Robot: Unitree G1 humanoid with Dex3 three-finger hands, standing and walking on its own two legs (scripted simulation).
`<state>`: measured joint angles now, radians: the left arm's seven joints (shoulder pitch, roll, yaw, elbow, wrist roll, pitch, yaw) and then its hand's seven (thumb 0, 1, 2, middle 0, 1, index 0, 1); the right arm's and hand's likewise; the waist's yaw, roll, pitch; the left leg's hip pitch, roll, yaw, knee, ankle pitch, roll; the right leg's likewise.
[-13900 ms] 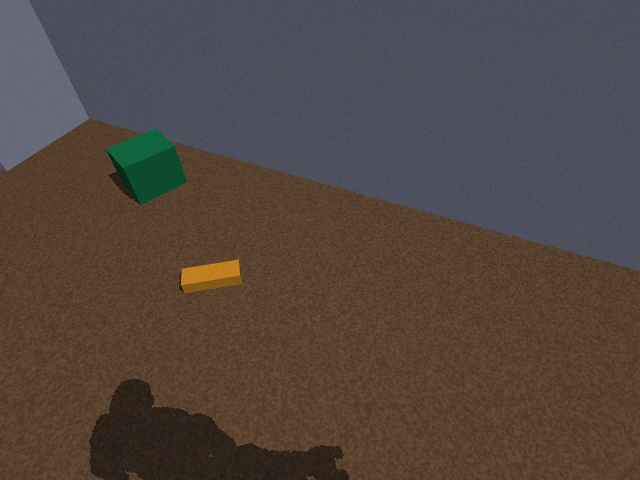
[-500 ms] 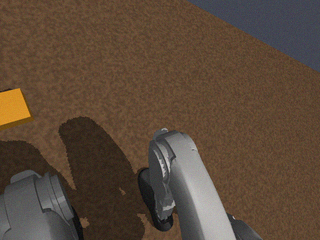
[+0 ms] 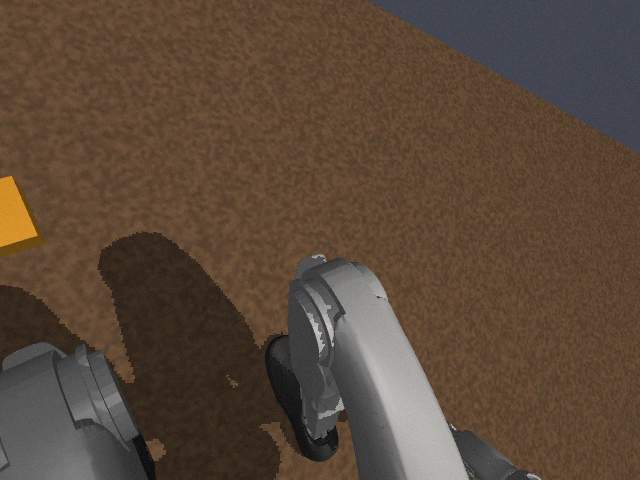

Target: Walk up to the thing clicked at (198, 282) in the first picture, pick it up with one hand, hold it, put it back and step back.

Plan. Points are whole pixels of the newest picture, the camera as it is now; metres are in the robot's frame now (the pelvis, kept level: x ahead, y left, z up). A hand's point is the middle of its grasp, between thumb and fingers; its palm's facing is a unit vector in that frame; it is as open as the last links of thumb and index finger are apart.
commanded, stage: close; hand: left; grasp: from above
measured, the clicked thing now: out of the picture +0.45 +0.33 -0.27
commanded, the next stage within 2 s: settle in 1.60 s
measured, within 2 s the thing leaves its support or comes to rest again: leaves its support in 1.98 s
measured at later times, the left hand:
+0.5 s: hand out of the picture +0.43 +0.32 -0.25, palm faces -0.43 -0.17 -0.89, open 12.7 cm
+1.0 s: hand out of the picture +0.43 +0.32 -0.24, palm faces -0.43 -0.17 -0.89, open 11.2 cm
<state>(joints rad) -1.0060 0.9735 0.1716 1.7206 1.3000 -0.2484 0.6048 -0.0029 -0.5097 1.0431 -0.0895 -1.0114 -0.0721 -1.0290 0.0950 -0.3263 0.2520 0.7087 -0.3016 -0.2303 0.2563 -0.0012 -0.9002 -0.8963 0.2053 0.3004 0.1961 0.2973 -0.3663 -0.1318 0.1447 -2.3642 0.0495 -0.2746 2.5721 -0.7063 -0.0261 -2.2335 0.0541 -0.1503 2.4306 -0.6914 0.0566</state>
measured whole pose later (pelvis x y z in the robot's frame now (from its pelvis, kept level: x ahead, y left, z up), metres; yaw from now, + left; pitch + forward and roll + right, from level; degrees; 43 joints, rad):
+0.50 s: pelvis +0.00 +0.00 +0.00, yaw -1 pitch +26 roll -14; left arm -1.02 1.00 0.14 1.74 1.28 -0.23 0.63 0.00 -0.32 0.96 -0.20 -1.00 -0.21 -1.00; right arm 0.07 -0.34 0.30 0.70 -0.31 -0.27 0.28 0.00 -0.90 -0.90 0.21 0.30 0.20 0.30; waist -0.38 -0.16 0.17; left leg -2.35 0.05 -0.29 2.58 -0.71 -0.02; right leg -2.21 0.06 -0.16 2.42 -0.69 0.07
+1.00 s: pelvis +0.00 +0.00 +0.00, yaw -1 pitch +25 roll -14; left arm -1.02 1.01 0.13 1.75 1.27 -0.24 0.63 0.00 -0.12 0.80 -0.31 -1.00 -0.36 -0.95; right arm 0.08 -0.35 0.31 0.69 -0.30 -0.27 0.28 0.00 -0.90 -0.90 0.20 0.30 0.20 0.30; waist -0.38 -0.16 0.18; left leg -2.35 0.05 -0.30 2.57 -0.71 -0.02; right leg -2.20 0.07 -0.17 2.40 -0.68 0.07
